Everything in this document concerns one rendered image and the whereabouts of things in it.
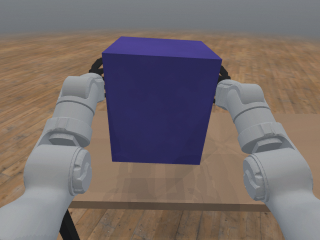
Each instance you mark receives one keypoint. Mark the robot left upper arm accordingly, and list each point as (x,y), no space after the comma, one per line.
(54,175)

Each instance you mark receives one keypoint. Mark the left robot hand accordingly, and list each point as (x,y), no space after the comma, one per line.
(95,69)

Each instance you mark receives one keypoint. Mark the carton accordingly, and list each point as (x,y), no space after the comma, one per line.
(159,98)

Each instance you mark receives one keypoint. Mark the robot right forearm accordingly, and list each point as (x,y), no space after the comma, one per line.
(257,128)

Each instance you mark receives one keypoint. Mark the robot right upper arm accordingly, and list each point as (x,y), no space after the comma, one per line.
(281,179)

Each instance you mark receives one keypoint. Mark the right robot hand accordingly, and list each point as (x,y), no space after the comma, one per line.
(223,76)

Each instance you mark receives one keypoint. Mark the table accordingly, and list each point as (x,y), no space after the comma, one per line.
(217,184)

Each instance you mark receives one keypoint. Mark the robot left forearm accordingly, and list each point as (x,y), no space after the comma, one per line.
(75,108)

